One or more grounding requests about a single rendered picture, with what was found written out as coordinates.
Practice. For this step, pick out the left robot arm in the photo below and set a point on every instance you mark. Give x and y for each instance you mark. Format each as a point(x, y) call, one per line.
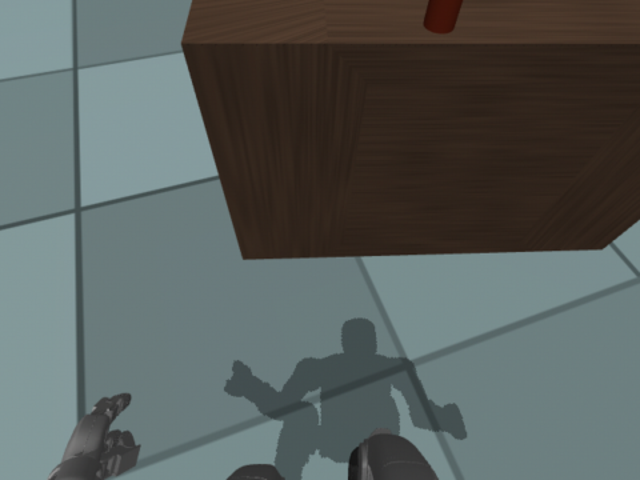
point(77, 468)

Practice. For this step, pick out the left robot hand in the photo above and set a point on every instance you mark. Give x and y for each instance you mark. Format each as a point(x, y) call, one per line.
point(91, 437)

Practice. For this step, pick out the can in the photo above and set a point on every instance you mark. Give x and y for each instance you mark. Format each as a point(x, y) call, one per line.
point(441, 15)

